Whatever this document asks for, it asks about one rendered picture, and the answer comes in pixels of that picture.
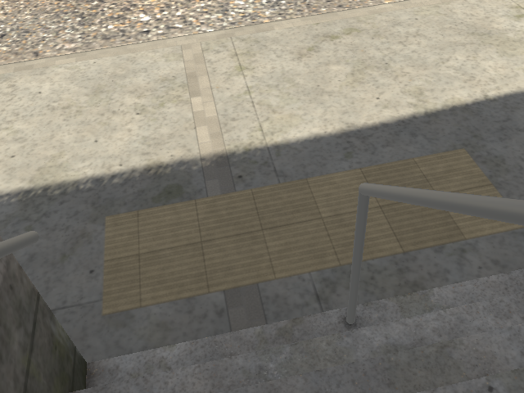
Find stairs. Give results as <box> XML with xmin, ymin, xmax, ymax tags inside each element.
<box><xmin>69</xmin><ymin>269</ymin><xmax>524</xmax><ymax>393</ymax></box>

